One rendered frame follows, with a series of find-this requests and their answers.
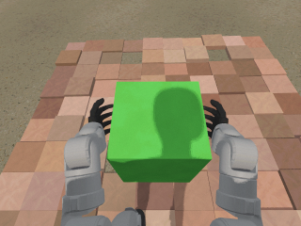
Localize left robot shin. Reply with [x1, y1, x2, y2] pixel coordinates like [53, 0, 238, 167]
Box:
[124, 207, 137, 212]

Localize robot left hand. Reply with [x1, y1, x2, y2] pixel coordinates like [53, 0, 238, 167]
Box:
[87, 98, 114, 135]

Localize left robot upper arm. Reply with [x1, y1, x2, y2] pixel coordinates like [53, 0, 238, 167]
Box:
[65, 215, 112, 226]

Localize carton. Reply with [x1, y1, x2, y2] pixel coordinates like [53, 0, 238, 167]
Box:
[106, 81, 213, 183]

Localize right robot forearm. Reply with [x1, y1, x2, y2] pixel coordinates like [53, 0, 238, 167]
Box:
[211, 123, 263, 226]

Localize robot right hand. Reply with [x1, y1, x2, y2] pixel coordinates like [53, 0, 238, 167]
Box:
[203, 99, 229, 138]

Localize left robot forearm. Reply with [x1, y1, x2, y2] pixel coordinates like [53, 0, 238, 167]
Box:
[60, 121, 107, 226]

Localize robot left foot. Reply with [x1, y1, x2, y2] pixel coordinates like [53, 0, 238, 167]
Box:
[135, 209, 146, 226]

